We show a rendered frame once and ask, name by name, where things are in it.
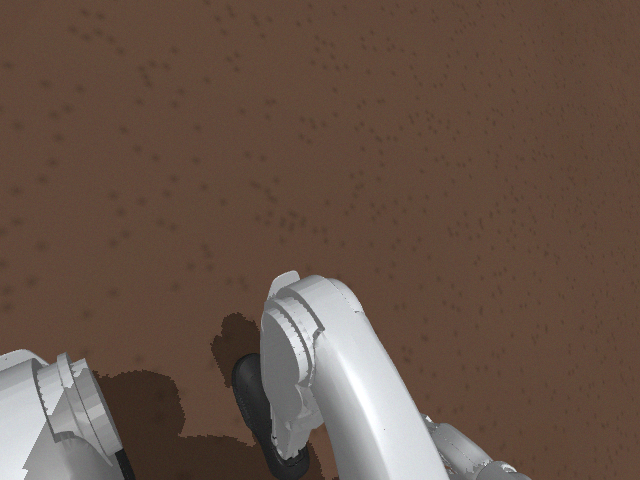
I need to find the right robot hand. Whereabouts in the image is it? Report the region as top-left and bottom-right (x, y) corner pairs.
(419, 412), (494, 480)

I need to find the right robot arm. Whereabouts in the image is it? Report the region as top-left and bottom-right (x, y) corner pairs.
(476, 461), (532, 480)

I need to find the left robot foot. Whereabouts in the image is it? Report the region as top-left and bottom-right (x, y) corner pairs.
(115, 448), (136, 480)

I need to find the right robot foot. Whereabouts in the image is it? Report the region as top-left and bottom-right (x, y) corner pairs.
(231, 353), (310, 480)

